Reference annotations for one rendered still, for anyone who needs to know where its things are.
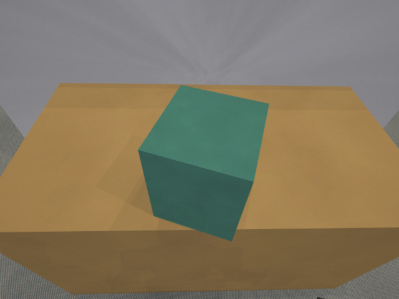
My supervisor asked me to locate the pedestal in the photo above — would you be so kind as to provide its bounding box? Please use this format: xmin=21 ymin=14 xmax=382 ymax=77
xmin=0 ymin=83 xmax=399 ymax=295

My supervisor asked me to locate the carton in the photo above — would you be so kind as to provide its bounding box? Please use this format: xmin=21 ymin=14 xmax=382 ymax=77
xmin=138 ymin=85 xmax=269 ymax=241

